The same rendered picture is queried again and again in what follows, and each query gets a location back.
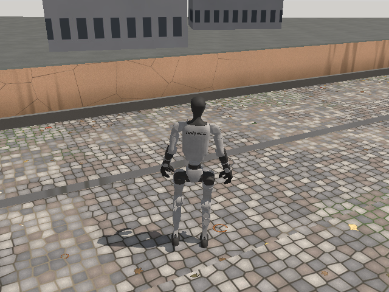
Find left robot forearm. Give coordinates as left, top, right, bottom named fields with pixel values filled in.
left=162, top=145, right=173, bottom=167

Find right robot shin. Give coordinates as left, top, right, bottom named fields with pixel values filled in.
left=202, top=201, right=211, bottom=239

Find robot right hand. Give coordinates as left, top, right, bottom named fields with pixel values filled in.
left=219, top=170, right=233, bottom=184

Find right robot thigh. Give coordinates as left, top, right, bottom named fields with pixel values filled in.
left=201, top=170, right=215, bottom=211

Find left robot upper arm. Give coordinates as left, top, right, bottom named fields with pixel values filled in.
left=167, top=122, right=184, bottom=155

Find right robot forearm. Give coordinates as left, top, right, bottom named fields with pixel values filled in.
left=219, top=148, right=231, bottom=173

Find robot left hand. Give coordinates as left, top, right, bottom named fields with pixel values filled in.
left=160, top=165, right=174, bottom=178

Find right robot upper arm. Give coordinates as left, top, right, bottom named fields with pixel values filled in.
left=210, top=123, right=225, bottom=157

